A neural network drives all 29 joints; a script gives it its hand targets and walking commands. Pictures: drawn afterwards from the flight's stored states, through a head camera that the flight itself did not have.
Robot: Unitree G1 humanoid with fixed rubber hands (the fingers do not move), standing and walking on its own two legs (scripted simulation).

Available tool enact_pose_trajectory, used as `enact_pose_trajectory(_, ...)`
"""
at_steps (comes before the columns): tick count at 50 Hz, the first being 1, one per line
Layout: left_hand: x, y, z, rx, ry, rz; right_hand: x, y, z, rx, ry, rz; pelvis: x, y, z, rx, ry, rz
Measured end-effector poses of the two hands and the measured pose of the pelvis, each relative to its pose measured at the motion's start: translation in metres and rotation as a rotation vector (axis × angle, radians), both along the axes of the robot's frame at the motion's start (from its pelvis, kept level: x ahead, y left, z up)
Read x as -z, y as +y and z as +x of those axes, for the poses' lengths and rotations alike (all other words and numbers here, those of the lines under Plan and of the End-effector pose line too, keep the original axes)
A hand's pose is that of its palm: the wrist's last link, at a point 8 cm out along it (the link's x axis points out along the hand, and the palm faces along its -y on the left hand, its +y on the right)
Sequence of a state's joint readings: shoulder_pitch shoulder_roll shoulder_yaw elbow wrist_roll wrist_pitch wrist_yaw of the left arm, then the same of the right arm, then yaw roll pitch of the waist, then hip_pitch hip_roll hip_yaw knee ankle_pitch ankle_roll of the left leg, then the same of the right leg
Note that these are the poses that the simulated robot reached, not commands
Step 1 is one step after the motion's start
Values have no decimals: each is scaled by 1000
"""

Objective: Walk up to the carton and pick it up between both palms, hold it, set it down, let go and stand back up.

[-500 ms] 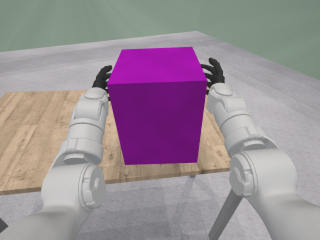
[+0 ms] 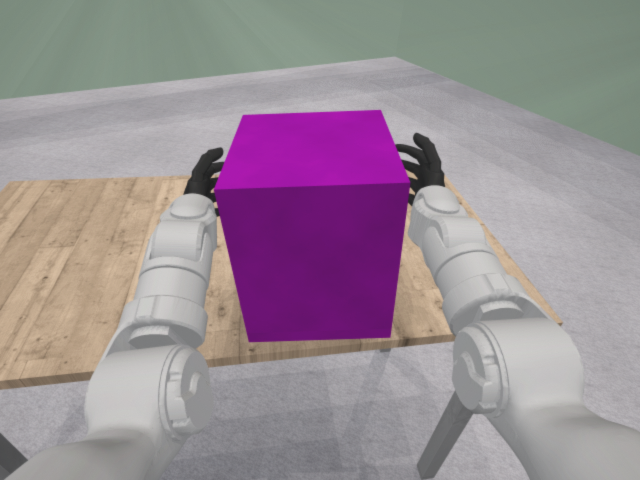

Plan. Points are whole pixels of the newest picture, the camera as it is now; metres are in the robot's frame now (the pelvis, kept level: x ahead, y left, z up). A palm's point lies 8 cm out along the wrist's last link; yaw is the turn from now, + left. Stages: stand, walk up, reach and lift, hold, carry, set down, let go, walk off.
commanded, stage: set down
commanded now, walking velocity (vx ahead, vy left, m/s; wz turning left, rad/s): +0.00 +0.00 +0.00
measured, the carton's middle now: (315, 224) +0.43 -0.03 +0.14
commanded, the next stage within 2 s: none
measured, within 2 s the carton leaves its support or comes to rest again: rests again in 1.50 s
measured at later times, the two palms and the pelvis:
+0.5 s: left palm (203, 220) +0.41 +0.12 +0.17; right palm (423, 210) +0.40 -0.16 +0.19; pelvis +0.00 +0.00 +0.00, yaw +0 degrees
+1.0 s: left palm (206, 227) +0.41 +0.12 +0.16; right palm (424, 219) +0.39 -0.17 +0.18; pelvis +0.00 +0.00 +0.00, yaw +0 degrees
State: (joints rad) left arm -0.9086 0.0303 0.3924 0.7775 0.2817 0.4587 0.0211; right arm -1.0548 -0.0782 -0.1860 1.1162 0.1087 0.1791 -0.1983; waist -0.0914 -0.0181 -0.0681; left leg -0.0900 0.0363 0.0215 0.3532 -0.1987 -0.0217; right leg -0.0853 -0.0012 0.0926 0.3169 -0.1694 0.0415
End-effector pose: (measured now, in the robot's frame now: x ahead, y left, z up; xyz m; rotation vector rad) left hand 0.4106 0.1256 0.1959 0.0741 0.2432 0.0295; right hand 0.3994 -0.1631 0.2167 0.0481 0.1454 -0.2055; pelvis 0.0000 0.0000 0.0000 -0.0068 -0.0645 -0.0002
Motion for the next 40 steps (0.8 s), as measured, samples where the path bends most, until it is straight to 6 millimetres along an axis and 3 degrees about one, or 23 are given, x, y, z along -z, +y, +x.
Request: enact_pose_trajectory(40,33,-3,-3,1,9,3,35,-3,-4,1,-5,-7,0,0,1,0,1,0)
